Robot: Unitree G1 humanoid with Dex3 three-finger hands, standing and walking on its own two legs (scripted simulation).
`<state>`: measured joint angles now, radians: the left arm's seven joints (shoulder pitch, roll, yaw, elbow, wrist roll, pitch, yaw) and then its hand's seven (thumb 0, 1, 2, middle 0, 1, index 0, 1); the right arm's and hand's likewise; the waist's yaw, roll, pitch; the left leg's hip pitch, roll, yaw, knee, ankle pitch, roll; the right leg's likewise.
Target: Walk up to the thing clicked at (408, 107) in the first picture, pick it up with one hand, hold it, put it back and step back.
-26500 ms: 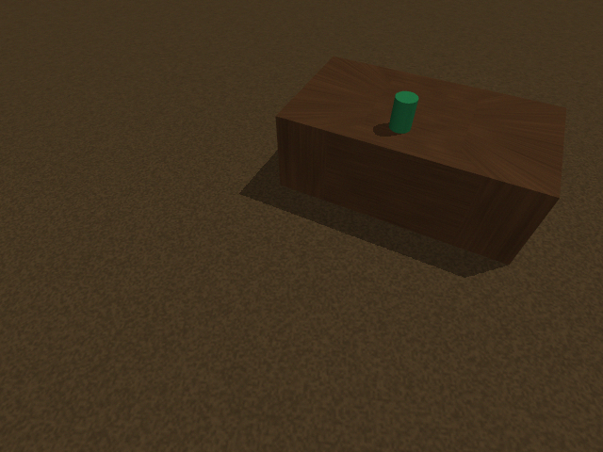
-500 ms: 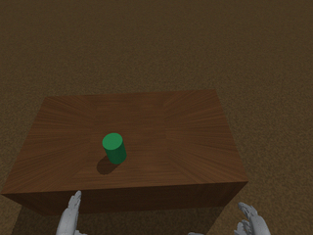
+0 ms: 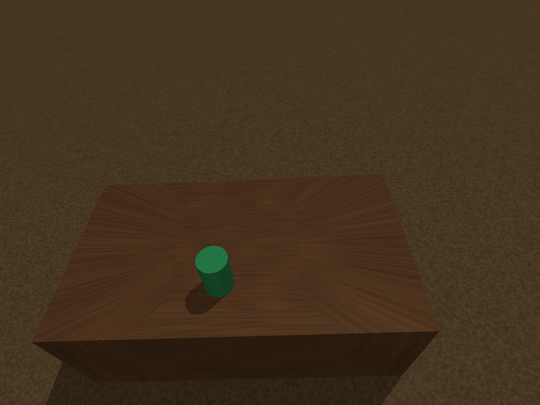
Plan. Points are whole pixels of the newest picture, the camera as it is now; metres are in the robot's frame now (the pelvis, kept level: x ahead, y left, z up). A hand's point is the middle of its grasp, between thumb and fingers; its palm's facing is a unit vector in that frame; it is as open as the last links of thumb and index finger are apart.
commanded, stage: home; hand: left
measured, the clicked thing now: (215, 272) +0.52 +0.18 -0.32
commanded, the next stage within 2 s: stand in 1.02 s
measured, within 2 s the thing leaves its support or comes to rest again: neither
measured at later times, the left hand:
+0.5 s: hand out of the picture +0.03 +0.25 -0.15, palm faces -0.03 -0.93 -0.38, open 17.5 cm
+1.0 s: hand out of the picture +0.07 +0.25 -0.14, palm faces -0.03 -0.93 -0.36, open 17.6 cm
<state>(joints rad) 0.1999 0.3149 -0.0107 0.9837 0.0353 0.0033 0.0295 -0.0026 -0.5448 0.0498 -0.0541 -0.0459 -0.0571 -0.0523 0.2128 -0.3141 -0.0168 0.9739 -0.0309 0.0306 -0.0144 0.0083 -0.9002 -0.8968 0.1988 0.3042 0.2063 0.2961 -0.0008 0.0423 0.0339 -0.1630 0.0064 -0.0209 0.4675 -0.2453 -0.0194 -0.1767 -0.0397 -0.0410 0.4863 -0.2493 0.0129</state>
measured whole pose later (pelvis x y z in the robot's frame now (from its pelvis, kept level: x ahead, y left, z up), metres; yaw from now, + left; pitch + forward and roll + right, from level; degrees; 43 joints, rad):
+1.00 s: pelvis +0.00 -0.01 +0.01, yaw +0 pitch -3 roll +0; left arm 0.11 0.33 0.00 1.16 0.02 0.00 0.00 0.00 -0.57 0.03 -0.05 -0.04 -0.06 -0.05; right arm 0.15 -0.35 0.01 1.12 -0.02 0.01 -0.01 0.01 -0.90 -0.90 0.20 0.30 0.21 0.30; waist 0.00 0.04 0.05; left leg -0.11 0.02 -0.02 0.33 -0.18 -0.03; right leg -0.13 -0.03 -0.05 0.36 -0.18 0.00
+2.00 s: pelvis +0.01 -0.01 +0.01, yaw +0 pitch -2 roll +0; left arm 0.10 0.33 0.00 1.15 0.01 -0.01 0.00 0.01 0.90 0.90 -0.20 -0.30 -0.20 -0.30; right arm 0.12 -0.35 0.01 1.12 -0.01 0.00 -0.01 0.01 -0.90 -0.89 0.20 0.30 0.21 0.30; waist 0.00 0.03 0.05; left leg -0.09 0.02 -0.02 0.31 -0.18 -0.03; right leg -0.10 -0.02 -0.04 0.33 -0.19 0.00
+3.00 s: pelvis +0.02 +0.00 +0.01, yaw -1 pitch -2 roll +0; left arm 0.11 0.34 0.01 1.14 0.01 -0.01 -0.01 0.01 0.90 0.90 -0.20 -0.30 -0.20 -0.30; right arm 0.12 -0.35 0.00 1.12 -0.01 0.00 0.00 0.01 -0.90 -0.89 0.20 0.30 0.21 0.30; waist 0.00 0.01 0.06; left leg -0.09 0.02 -0.01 0.31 -0.18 -0.02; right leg -0.10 -0.02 -0.03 0.32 -0.18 0.01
